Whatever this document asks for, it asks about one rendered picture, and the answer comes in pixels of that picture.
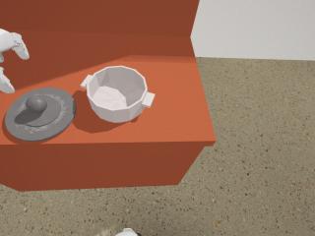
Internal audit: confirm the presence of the table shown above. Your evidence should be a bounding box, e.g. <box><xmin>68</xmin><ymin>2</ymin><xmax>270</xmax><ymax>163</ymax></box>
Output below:
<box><xmin>0</xmin><ymin>0</ymin><xmax>217</xmax><ymax>192</ymax></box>

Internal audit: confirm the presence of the lid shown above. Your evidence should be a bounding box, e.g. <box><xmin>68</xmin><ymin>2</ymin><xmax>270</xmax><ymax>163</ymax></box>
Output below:
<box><xmin>5</xmin><ymin>87</ymin><xmax>77</xmax><ymax>142</ymax></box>

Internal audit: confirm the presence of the knob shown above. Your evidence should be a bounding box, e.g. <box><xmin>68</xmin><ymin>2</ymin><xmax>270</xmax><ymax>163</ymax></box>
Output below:
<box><xmin>26</xmin><ymin>95</ymin><xmax>47</xmax><ymax>114</ymax></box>

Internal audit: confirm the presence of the pot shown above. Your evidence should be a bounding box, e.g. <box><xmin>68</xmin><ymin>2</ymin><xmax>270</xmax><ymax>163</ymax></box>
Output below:
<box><xmin>81</xmin><ymin>65</ymin><xmax>156</xmax><ymax>123</ymax></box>

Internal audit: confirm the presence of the left robot hand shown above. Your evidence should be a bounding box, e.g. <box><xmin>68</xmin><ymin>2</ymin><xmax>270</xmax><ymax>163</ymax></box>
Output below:
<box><xmin>0</xmin><ymin>29</ymin><xmax>30</xmax><ymax>93</ymax></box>

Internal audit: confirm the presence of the robot left shin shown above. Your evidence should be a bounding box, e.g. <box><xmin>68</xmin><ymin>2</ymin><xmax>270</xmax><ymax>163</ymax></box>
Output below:
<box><xmin>122</xmin><ymin>228</ymin><xmax>136</xmax><ymax>234</ymax></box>

